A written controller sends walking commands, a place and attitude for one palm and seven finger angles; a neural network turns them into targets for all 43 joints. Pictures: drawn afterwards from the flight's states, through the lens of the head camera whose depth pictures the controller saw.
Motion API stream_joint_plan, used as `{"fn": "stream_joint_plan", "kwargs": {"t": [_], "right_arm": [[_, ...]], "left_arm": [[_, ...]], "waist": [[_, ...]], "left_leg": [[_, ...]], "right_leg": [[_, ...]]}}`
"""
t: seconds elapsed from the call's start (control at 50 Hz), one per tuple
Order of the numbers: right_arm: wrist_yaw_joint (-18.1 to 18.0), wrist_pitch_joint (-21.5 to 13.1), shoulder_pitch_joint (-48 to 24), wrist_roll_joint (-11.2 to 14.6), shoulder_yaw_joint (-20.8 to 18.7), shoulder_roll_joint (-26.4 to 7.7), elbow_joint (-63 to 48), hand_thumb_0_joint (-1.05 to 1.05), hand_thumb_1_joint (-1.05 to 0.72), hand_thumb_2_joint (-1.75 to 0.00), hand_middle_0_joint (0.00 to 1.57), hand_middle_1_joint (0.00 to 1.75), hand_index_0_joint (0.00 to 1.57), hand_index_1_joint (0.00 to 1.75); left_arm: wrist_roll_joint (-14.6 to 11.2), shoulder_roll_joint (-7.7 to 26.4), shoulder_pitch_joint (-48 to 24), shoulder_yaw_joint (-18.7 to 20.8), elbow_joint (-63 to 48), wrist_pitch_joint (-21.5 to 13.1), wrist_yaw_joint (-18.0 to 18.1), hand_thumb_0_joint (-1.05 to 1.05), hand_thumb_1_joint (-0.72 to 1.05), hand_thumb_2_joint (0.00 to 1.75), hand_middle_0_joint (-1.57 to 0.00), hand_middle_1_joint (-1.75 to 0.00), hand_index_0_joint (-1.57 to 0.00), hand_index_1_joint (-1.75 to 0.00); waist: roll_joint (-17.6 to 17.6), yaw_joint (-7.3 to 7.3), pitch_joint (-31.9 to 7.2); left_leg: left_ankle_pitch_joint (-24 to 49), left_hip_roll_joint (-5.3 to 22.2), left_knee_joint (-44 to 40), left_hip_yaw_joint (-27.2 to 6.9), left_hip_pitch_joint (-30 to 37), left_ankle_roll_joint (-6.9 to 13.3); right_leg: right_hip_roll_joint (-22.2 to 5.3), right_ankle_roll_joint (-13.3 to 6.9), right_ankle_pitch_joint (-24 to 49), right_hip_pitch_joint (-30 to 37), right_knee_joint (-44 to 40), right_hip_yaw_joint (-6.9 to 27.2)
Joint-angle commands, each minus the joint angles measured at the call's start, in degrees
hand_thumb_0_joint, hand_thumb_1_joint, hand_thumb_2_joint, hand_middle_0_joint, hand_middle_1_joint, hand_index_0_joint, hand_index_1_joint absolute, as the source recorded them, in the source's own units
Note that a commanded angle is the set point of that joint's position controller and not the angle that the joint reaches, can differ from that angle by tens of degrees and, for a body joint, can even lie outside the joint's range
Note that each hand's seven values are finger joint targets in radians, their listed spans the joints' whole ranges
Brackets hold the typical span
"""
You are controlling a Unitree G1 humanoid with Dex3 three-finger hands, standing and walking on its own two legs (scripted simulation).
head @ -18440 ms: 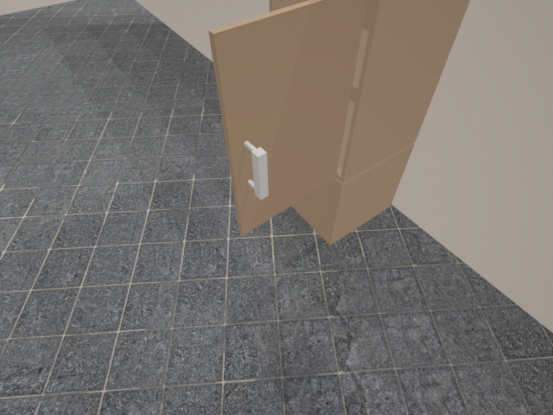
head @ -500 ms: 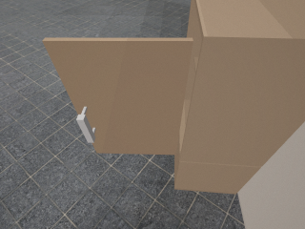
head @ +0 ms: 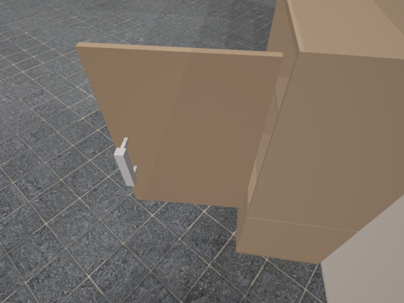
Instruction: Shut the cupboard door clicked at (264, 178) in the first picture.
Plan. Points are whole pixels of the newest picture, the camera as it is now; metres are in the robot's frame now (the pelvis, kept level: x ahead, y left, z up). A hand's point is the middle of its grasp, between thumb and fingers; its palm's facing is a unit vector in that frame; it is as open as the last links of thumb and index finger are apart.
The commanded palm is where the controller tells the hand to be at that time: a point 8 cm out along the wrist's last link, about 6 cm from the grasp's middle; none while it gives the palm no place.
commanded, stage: shuffle to correct the standing spot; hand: left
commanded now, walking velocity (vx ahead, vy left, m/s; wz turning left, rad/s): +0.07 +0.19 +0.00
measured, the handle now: (128, 162) +0.48 +0.25 -0.08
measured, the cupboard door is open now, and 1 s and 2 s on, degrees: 93 93 93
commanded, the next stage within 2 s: come to a stop and stand still in 0.02 s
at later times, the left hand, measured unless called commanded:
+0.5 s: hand out of the picture +0.06 +0.20 -0.17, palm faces +0.02 -0.97 -0.23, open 7.3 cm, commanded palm none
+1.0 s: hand out of the picture -0.03 +0.17 -0.17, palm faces +0.00 -0.98 -0.20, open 7.4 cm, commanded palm none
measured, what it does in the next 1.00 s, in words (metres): stands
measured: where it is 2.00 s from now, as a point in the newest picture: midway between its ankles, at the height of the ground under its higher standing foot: outside the picture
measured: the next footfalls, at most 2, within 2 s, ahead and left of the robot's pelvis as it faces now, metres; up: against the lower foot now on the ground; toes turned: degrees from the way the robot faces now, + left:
none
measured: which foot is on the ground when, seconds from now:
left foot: down 0.00-1.00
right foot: down 0.00-1.00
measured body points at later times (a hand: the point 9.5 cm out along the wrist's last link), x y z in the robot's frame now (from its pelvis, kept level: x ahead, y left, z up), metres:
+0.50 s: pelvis +0.01 +0.02 +0.00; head +0.04 +0.01 +0.45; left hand +0.06 +0.25 -0.15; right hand +0.00 -0.18 -0.17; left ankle -0.05 +0.09 -0.74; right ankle +0.01 -0.09 -0.74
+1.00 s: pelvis -0.02 +0.00 +0.00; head -0.02 -0.02 +0.45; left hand -0.03 +0.22 -0.15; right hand -0.04 -0.21 -0.17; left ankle -0.05 +0.09 -0.74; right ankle +0.01 -0.09 -0.74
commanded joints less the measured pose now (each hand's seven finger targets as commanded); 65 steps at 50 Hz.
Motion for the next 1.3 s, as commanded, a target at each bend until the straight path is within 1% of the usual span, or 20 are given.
{"fn": "stream_joint_plan", "kwargs": {"t": [0.0, 0.06, 0.08, 0.14, 0.2, 0.24, 0.3, 0.38, 0.46, 0.48, 0.5, 0.52, 0.54, 0.56, 0.6, 0.66, 0.72, 0.8, 1.08, 1.28], "right_arm": [[-0.2, -0.9, 6.4, 0.0, -0.6, -2.8, -1.6, 0.00, -0.90, -0.90, 0.20, 0.30, 0.20, 0.30], [-0.6, -1.1, 7.2, -0.2, -1.1, -5.7, -2.6, 0.00, -0.90, -0.90, 0.20, 0.30, 0.20, 0.30], [-0.8, -1.0, 6.8, -0.3, -1.2, -6.4, -3.1, 0.00, -0.90, -0.90, 0.20, 0.30, 0.20, 0.30], [-1.3, -1.3, 6.1, -0.4, -0.7, -5.6, -4.1, 0.00, -0.90, -0.90, 0.20, 0.30, 0.20, 0.30], [-2.0, -2.2, 4.6, 0.0, -0.6, -5.8, -4.0, 0.00, -0.90, -0.90, 0.20, 0.30, 0.20, 0.30], [-2.3, -2.5, 4.0, 0.2, -0.7, -5.7, -3.6, 0.00, -0.90, -0.90, 0.20, 0.30, 0.20, 0.30], [-2.3, -2.5, 4.2, 0.2, -0.6, -4.9, -2.1, 0.00, -0.90, -0.90, 0.20, 0.30, 0.20, 0.30], [-2.4, -2.6, 3.1, 0.3, -0.7, -4.3, -1.3, 0.00, -0.90, -0.90, 0.20, 0.30, 0.20, 0.30], [-2.3, -2.5, 1.9, 0.3, -0.5, -4.0, -0.5, 0.00, -0.90, -0.90, 0.20, 0.30, 0.20, 0.30], [-1.4, -2.5, -2.0, 1.4, -1.8, -8.8, -4.5, 0.00, -0.90, -0.90, 0.20, 0.30, 0.20, 0.30], [-1.0, -2.7, 1.4, 0.6, -1.4, -7.4, -6.6, 0.00, -0.90, -0.90, 0.20, 0.30, 0.20, 0.30], [-1.0, -2.5, 1.0, 0.5, -1.0, -5.1, -6.1, 0.00, -0.90, -0.90, 0.20, 0.30, 0.20, 0.30], [-0.8, -2.7, 1.4, 0.0, -0.5, -3.7, -6.2, 0.00, -0.90, -0.90, 0.20, 0.30, 0.20, 0.30], [-0.9, -2.4, 1.9, 0.0, -0.3, -3.8, -6.2, 0.00, -0.90, -0.90, 0.20, 0.30, 0.20, 0.30], [-1.1, -2.2, 2.2, 0.1, -0.2, -4.6, -6.4, 0.00, -0.90, -0.90, 0.20, 0.30, 0.20, 0.30], [-0.9, -2.0, 0.9, 0.2, 0.1, -5.4, -6.7, 0.00, -0.90, -0.90, 0.20, 0.30, 0.20, 0.30], [-0.4, -1.7, 1.1, 0.2, 0.3, -5.8, -6.5, 0.00, -0.90, -0.90, 0.20, 0.30, 0.20, 0.30], [-0.2, -1.8, 2.0, 0.2, 0.5, -5.6, -5.4, 0.00, -0.90, -0.90, 0.20, 0.30, 0.20, 0.30], [-0.3, -2.0, 5.2, 0.3, 0.9, -3.1, -0.2, 0.00, -0.90, -0.90, 0.20, 0.30, 0.20, 0.30], [-0.8, -2.3, 6.4, 0.5, 1.0, -2.0, 1.6, 0.00, -0.90, -0.90, 0.20, 0.30, 0.20, 0.30]], "left_arm": [[0.3, 8.8, 1.6, 2.4, -3.1, -0.3, 0.8, 0.00, 0.90, 0.90, -0.20, -0.30, -0.20, -0.30], [0.4, 6.3, -0.4, 1.9, -4.5, 0.5, 0.4, 0.00, 0.90, 0.90, -0.20, -0.30, -0.20, -0.30], [0.5, 5.3, -0.7, 1.6, -4.9, 0.8, 0.5, 0.00, 0.90, 0.90, -0.20, -0.30, -0.20, -0.30], [0.4, 4.2, -2.6, 0.8, -5.3, 1.2, 0.4, 0.00, 0.90, 0.90, -0.20, -0.30, -0.20, -0.30], [-0.1, 3.6, -0.7, 0.4, -3.6, 0.8, 0.6, 0.00, 0.90, 0.90, -0.20, -0.30, -0.20, -0.30], [-0.4, 4.1, 0.1, 0.2, -2.3, 0.7, 0.6, 0.00, 0.90, 0.90, -0.20, -0.30, -0.20, -0.30], [-0.6, 4.1, 0.7, -0.1, -1.2, 0.2, 0.7, 0.00, 0.90, 0.90, -0.20, -0.30, -0.20, -0.30], [-0.6, 4.9, -0.6, 0.1, -1.6, 0.3, 0.8, 0.00, 0.90, 0.90, -0.20, -0.30, -0.20, -0.30], [-0.4, 4.9, -1.0, 0.0, -1.4, 0.5, 0.7, 0.00, 0.90, 0.90, -0.20, -0.30, -0.20, -0.30], [0.3, 7.6, 4.9, 0.0, 0.9, -0.9, 2.6, 0.00, 0.90, 0.90, -0.20, -0.30, -0.20, -0.30], [-0.1, 7.3, 4.3, 0.1, -1.4, -1.3, 2.5, 0.00, 0.90, 0.90, -0.20, -0.30, -0.20, -0.30], [-0.4, 6.5, 1.4, -0.8, -2.2, -1.4, 2.2, 0.00, 0.90, 0.90, -0.20, -0.30, -0.20, -0.30], [-0.7, 7.1, -0.1, -1.1, -2.9, -1.7, 1.4, 0.00, 0.90, 0.90, -0.20, -0.30, -0.20, -0.30], [-0.8, 7.5, -0.6, -1.0, -3.3, -1.8, 1.0, 0.00, 0.90, 0.90, -0.20, -0.30, -0.20, -0.30], [-0.6, 6.2, -0.9, -1.5, -3.1, -1.3, 0.7, 0.00, 0.90, 0.90, -0.20, -0.30, -0.20, -0.30], [-0.5, 5.9, -0.7, -1.8, -2.8, -0.7, 0.3, 0.00, 0.90, 0.90, -0.20, -0.30, -0.20, -0.30], [-0.3, 6.5, -0.4, -1.8, -2.8, -0.5, 0.1, 0.00, 0.90, 0.90, -0.20, -0.30, -0.20, -0.30], [-0.3, 6.9, 0.6, -1.7, -2.7, -0.7, 0.0, 0.00, 0.90, 0.90, -0.20, -0.30, -0.20, -0.30], [-0.5, 5.2, 3.2, -1.7, 0.3, -1.2, 0.2, 0.00, 0.90, 0.90, -0.20, -0.30, -0.20, -0.30], [-0.6, 4.2, 3.7, -1.8, 1.3, -1.4, 0.4, 0.00, 0.90, 0.90, -0.20, -0.30, -0.20, -0.30]], "waist": [[-2.5, -0.62, 1.9], [7.7, -0.70, 2.5], [8.3, -0.40, 2.6], [4.6, -0.30, 3.3], [1.1, 0.69, 1.6], [-0.9, 0.47, 2.8], [-3.5, -0.52, 0.3], [-0.2, -0.81, 0.2], [-0.2, -0.59, 1.2], [-9.8, 1.17, -2.8], [-4.9, -0.41, -8.4], [-0.9, -1.80, -6.4], [7.8, -1.86, -7.2], [7.4, -2.16, -4.6], [1.8, -2.03, -0.5], [0.4, -1.44, 4.5], [-3.3, -1.67, 6.7], [-3.3, -1.76, 5.4], [-3.0, -1.33, 4.6], [-1.0, -1.24, 3.1]], "left_leg": [[3.8, 2.8, -5.3, -2.2, -3.7, -0.3], [17.8, 9.0, -8.0, -8.8, -1.9, 3.1], [24.6, 11.1, -8.3, -10.7, -0.2, 5.1], [39.6, 13.0, -7.4, -13.3, 2.8, 8.1], [48.8, 11.1, -5.1, -11.4, 3.8, 5.1], [43.8, 8.7, -5.8, -9.7, 1.8, 2.2], [38.4, 7.4, -5.9, -7.1, 4.1, 1.0], [40.1, 7.6, -7.4, -6.7, 5.3, 0.7], [32.2, 7.6, -9.2, -6.6, 4.3, 1.1], [47.7, 10.4, 4.2, -5.4, 2.0, 0.2], [31.0, 6.3, 3.1, -5.7, -0.6, -0.7], [18.7, 5.8, -0.2, -5.5, -1.3, -0.6], [18.3, 5.1, -2.4, -5.2, -0.3, -0.5], [18.9, 5.9, -3.3, -6.1, -1.1, 0.0], [20.1, 6.9, -4.5, -7.1, -1.9, 0.7], [11.2, 6.9, -7.5, -7.2, -4.3, 1.2], [0.5, 5.7, -9.3, -7.0, -5.6, 1.2], [-0.1, 5.0, -9.5, -6.4, -4.4, 1.3], [2.0, 4.9, -9.2, -5.4, -4.5, 0.9], [5.6, 5.6, -9.3, -5.3, -4.1, 0.7]], "right_leg": [[-13.7, -5.0, 3.5, 1.1, -5.1, 14.6], [-6.4, -1.6, 0.5, -2.4, 5.6, 5.1], [-4.4, -0.5, -4.0, -4.6, 8.4, 2.5], [-3.4, 0.5, -10.3, -7.6, 12.2, 2.7], [-4.1, 0.6, -1.0, -1.3, 5.1, 5.2], [-4.5, 0.0, 8.7, 2.4, 3.1, 7.3], [-6.1, -0.1, 20.3, 4.8, 2.2, 8.5], [-6.0, 0.2, 20.8, 4.9, 1.6, 8.4], [-5.7, 0.3, 15.2, 4.8, -0.5, 8.8], [-7.1, 2.3, 31.6, 5.3, -0.2, 6.8], [-8.8, -0.3, 28.8, 10.8, 2.1, 10.0], [-10.2, -1.0, 26.3, 7.1, 2.0, 10.8], [-10.0, -1.8, 26.1, 7.0, 2.2, 11.4], [-8.5, -1.8, 20.9, 5.4, 1.7, 10.7], [-6.9, -1.5, 15.7, 3.5, 0.8, 9.6], [-6.2, -1.1, 7.2, 1.5, -2.1, 10.2], [-6.4, -1.1, -2.2, -0.8, -5.9, 12.4], [-6.5, -1.0, -5.5, -1.4, -7.8, 13.5], [-7.0, -1.1, -4.1, -0.2, -9.0, 13.5], [-7.0, -1.3, 4.4, 2.8, -7.3, 12.6]]}}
